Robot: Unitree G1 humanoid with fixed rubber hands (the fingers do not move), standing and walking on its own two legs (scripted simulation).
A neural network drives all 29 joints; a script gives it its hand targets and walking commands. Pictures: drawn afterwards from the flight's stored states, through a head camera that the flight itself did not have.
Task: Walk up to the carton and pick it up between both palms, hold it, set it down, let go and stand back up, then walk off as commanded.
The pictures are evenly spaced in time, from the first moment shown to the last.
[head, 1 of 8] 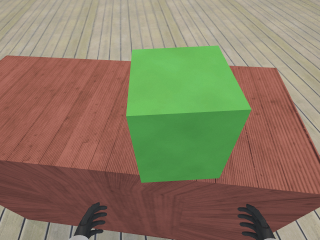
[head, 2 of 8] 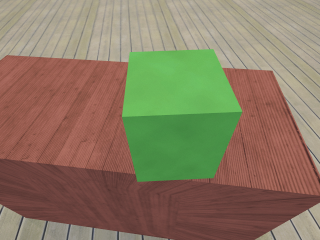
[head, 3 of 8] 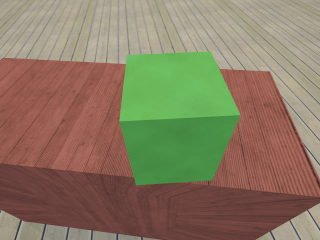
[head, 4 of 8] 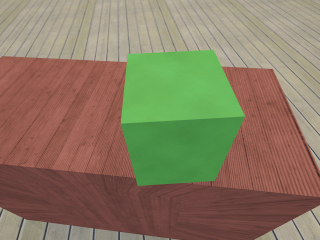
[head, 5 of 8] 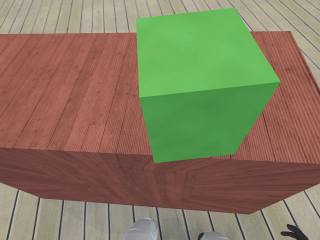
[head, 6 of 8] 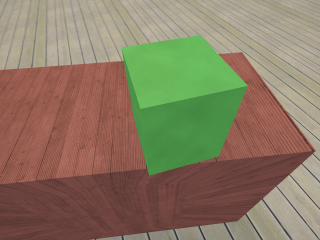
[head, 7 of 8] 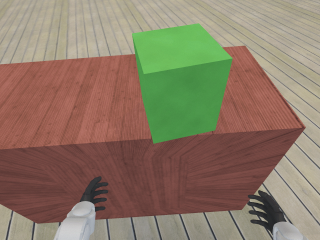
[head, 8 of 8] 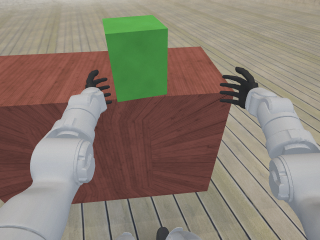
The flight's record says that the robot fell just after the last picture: yes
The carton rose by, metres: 0.00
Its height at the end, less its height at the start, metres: +0.00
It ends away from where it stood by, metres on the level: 0.00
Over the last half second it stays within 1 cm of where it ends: yes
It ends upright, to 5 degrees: yes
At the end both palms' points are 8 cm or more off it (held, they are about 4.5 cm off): yes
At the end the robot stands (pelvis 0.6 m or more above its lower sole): yes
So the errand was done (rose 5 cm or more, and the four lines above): no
